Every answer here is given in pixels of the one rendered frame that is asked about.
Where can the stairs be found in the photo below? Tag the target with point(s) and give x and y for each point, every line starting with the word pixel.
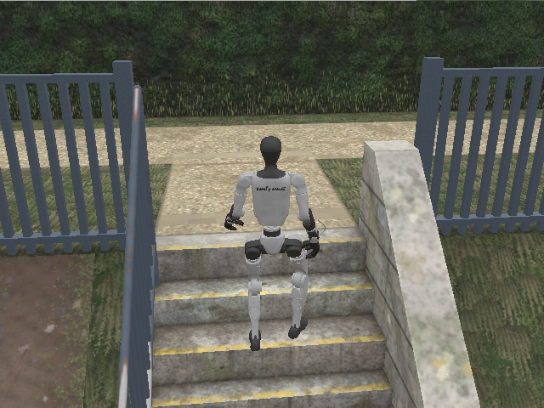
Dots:
pixel 201 348

